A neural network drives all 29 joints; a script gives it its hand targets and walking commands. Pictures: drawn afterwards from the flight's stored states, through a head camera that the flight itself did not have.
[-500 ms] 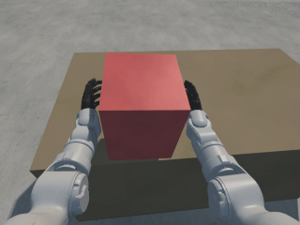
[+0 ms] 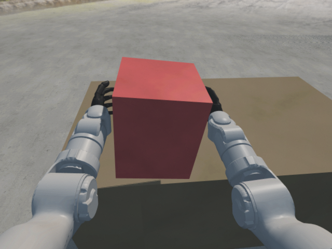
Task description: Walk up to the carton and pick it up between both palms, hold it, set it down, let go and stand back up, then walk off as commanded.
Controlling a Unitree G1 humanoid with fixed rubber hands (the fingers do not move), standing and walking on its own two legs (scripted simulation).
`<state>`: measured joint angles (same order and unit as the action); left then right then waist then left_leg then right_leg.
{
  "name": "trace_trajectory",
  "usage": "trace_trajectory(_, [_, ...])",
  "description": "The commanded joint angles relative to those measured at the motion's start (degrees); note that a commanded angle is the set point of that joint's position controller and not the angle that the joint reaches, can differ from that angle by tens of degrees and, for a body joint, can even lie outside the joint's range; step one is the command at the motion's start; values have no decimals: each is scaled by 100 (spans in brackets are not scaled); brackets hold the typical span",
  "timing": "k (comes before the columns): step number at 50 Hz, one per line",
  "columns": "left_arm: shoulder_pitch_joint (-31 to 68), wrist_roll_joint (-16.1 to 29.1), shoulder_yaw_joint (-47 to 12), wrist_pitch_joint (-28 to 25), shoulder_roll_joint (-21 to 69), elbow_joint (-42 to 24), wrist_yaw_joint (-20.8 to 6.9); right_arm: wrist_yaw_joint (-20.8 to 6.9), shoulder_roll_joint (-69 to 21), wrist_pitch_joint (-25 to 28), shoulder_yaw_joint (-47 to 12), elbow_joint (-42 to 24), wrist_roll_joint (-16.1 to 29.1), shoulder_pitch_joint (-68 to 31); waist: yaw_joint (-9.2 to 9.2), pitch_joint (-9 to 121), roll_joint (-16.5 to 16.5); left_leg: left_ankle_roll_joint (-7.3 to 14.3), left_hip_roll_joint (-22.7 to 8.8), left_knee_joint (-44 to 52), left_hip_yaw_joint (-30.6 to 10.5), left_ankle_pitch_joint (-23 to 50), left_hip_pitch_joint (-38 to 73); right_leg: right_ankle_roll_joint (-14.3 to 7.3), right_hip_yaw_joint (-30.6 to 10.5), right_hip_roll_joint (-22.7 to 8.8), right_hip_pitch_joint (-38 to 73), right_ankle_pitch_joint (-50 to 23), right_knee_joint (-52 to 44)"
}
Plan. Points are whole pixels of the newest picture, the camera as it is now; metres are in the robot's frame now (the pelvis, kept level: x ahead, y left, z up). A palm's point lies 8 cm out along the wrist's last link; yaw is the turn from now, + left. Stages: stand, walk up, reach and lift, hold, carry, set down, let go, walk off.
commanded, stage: reach and lift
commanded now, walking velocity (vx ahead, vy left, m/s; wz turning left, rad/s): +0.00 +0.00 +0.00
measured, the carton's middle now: (156, 118) +0.42 +0.02 +0.15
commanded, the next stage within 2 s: hold in 1.02 s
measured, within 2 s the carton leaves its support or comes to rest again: neither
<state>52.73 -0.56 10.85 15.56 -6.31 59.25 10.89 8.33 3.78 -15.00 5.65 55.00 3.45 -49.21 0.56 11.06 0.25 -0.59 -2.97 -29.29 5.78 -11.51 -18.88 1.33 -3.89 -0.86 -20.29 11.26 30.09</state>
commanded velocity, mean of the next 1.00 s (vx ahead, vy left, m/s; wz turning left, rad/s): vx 0.00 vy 0.00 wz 0.00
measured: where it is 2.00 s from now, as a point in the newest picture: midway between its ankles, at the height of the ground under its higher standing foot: outside the picture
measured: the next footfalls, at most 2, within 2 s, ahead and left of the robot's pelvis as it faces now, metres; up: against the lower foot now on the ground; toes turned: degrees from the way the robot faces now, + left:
none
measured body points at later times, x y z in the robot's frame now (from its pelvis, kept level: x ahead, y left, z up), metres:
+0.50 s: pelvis +0.00 +0.01 +0.00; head -0.06 +0.01 +0.45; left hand +0.41 +0.18 +0.21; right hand +0.41 -0.12 +0.20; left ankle +0.04 +0.13 -0.73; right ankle +0.05 -0.14 -0.73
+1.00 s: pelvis +0.00 +0.01 +0.00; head -0.06 +0.01 +0.45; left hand +0.41 +0.18 +0.22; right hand +0.41 -0.12 +0.21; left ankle +0.04 +0.13 -0.73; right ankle +0.05 -0.14 -0.73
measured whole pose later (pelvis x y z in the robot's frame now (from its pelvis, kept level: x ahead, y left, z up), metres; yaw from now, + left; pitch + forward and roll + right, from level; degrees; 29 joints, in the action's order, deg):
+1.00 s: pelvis +0.00 +0.01 +0.00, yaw +0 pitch +1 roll +0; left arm 53.2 -0.6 10.8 30.6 -6.5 46.3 11.9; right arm 8.4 5.4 -25.5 5.7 49.8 7.7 -53.1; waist 0.6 11.3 0.3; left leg -0.3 -2.8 -29.0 5.5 -11.4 -18.8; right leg 1.8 -3.9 -1.0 -19.2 10.2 27.9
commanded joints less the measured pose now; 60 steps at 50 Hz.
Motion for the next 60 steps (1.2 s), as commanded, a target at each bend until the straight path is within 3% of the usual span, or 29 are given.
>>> trace_trajectory(1, [4893,30,-966,49,4553,-2116,-1129,-791,-4350,406,-1461,-1911,873,-5953,135,2159,6,30,569,914,-575,523,1068,-121,386,399,1516,-287,-1293])
trace_trajectory(10, [4865,316,-1447,514,4879,-2694,-1004,-691,-4278,34,-1638,-2433,1316,-6147,-70,2474,-172,-75,569,813,-742,917,1229,-146,412,504,1551,-660,-1340])
trace_trajectory(24, [4837,379,-1536,962,4869,-3132,-982,-670,-4024,-346,-1519,-2471,1512,-5951,-226,2527,-374,-182,519,749,-857,1196,1384,-173,428,549,1588,-929,-1343])
trace_trajectory(60, [5323,594,-1625,1384,4799,-3467,-1015,-564,-4013,-789,-1485,-2680,1796,-6322,-300,2672,-462,-181,470,647,-878,1207,1396,-188,334,547,1561,-1058,-1327])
